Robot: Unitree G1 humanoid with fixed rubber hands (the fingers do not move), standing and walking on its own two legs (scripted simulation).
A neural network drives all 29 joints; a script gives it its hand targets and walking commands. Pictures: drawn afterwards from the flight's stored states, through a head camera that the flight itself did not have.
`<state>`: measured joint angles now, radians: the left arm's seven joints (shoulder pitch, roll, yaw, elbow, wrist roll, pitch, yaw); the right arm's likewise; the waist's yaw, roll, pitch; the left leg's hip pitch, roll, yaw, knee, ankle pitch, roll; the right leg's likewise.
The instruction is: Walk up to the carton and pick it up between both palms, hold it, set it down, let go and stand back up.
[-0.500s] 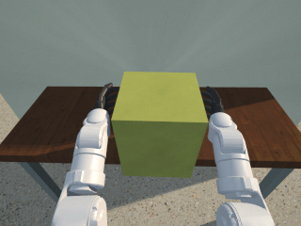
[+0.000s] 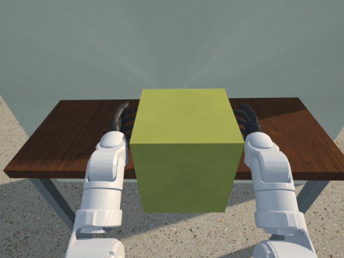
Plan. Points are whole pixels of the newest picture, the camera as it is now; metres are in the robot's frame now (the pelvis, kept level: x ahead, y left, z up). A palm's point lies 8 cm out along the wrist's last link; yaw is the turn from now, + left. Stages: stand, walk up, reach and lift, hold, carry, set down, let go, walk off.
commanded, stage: hold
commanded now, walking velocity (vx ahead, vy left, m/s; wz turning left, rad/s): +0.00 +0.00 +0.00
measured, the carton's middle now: (183, 150) +0.38 -0.01 +0.09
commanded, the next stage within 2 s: none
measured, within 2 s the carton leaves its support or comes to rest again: neither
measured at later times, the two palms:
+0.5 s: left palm (120, 112) +0.41 +0.14 +0.19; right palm (244, 115) +0.41 -0.16 +0.17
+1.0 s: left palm (120, 123) +0.39 +0.14 +0.17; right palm (248, 125) +0.38 -0.16 +0.17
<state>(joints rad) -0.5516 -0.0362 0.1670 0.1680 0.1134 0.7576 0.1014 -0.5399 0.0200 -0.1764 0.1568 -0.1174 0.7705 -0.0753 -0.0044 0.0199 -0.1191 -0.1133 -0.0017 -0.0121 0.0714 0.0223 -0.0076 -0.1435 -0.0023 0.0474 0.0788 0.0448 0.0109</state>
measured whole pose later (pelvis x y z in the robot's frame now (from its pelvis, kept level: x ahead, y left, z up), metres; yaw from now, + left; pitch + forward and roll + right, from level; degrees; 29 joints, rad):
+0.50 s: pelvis +0.02 -0.01 +0.00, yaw +0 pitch +4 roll +0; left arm -0.80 0.00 0.33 0.56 0.21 0.55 0.02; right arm -0.77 0.06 -0.33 0.51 -0.24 0.58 -0.06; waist 0.00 0.02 -0.16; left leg -0.16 0.01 -0.04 0.13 -0.04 -0.02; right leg -0.19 0.01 0.03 0.14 -0.01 -0.01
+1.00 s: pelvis +0.05 +0.01 +0.00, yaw +0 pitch +3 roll +0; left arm -0.45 -0.01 0.08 -0.04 0.05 0.78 0.15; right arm -0.44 0.00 -0.12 -0.05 -0.05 0.79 -0.10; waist -0.02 0.01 -0.11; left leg -0.02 -0.01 -0.02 -0.04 0.01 0.01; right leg -0.04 -0.02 0.04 -0.06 0.05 0.02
